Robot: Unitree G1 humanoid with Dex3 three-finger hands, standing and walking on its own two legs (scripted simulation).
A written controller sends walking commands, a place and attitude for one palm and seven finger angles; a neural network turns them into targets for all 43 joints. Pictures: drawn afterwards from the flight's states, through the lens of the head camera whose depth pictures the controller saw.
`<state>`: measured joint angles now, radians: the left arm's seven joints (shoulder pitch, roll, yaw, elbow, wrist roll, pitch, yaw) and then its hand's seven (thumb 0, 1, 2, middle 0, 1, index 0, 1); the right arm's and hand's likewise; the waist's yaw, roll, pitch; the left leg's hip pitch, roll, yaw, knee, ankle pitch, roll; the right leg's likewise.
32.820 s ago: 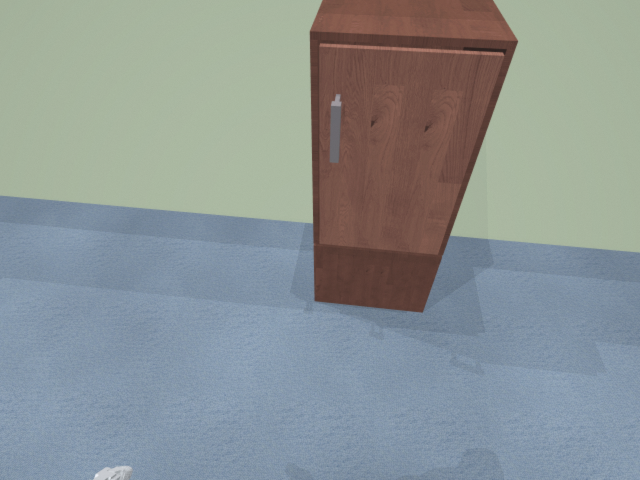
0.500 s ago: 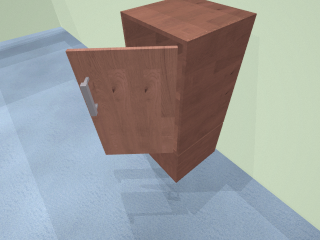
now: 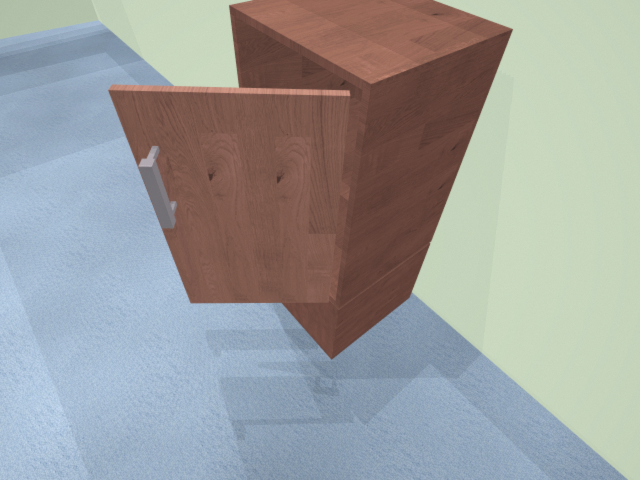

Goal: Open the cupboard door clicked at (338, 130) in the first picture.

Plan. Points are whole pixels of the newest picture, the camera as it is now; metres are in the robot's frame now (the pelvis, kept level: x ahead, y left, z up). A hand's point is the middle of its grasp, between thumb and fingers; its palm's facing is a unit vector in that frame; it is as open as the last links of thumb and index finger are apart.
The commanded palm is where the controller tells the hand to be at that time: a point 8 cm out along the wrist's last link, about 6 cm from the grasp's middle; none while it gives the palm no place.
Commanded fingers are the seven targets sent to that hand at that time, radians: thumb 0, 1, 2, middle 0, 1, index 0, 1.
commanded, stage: look again from close up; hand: left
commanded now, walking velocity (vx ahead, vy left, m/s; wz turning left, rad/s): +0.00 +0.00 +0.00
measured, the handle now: (161, 188) +0.57 +0.32 +0.01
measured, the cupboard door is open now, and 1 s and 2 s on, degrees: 52 52 52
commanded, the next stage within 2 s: shuffle to correct the standing spot in 0.22 s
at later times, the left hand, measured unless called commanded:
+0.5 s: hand out of the picture +0.05 +0.19 -0.18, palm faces +0.06 -0.98 -0.21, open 7.3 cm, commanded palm none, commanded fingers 0.00 0.90 0.90 -0.20 -0.30 -0.20 -0.30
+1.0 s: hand out of the picture +0.07 +0.29 -0.17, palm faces +0.09 -0.96 -0.26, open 7.4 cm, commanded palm none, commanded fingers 0.00 0.90 0.90 -0.20 -0.30 -0.20 -0.30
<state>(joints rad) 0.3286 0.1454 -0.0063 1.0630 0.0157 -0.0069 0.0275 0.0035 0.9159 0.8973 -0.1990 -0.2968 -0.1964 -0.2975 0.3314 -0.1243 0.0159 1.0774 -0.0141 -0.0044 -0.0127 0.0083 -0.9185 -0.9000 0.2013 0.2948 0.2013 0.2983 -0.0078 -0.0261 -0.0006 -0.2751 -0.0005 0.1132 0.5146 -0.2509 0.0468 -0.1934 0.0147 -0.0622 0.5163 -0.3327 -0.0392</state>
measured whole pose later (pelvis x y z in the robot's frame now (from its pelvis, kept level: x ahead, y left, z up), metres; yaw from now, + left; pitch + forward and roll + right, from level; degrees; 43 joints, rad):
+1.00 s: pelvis +0.03 +0.08 +0.00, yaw +3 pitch +1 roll +1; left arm 0.24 0.22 0.04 0.98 0.02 0.02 0.02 0.00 0.92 0.90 -0.20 -0.30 -0.19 -0.30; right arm 0.20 -0.16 -0.01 0.96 -0.03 0.01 -0.01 0.00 -0.93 -0.90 0.20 0.30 0.21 0.30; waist 0.00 -0.02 0.01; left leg -0.34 -0.02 0.08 0.48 -0.16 0.04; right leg -0.36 -0.03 -0.04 0.81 -0.46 0.00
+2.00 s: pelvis +0.07 +0.08 +0.00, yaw +2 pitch -1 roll +0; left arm 0.29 0.19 -0.01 1.08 0.01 -0.01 0.03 0.00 0.91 0.90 -0.20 -0.30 -0.20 -0.30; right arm 0.20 -0.17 0.02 1.10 -0.01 -0.01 -0.02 0.00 -0.91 -0.90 0.20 0.29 0.20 0.30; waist 0.01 -0.03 0.01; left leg -0.18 0.01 0.10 0.47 -0.28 0.02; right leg -0.10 0.01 -0.03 0.44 -0.33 -0.02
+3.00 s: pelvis +0.01 +0.06 -0.08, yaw +7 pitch +12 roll -3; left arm 0.40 0.25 0.22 0.04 -0.30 -0.57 -0.28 0.01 0.43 0.69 -0.23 -0.60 -0.23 -0.61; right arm 0.18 -0.27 0.00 0.56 0.02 -0.24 -0.06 0.01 -0.91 -0.90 0.20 0.30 0.20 0.30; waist 0.04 0.00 -0.12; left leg -0.91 0.03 -0.03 1.16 -0.47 0.01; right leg -0.79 0.02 -0.15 1.12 -0.55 -0.07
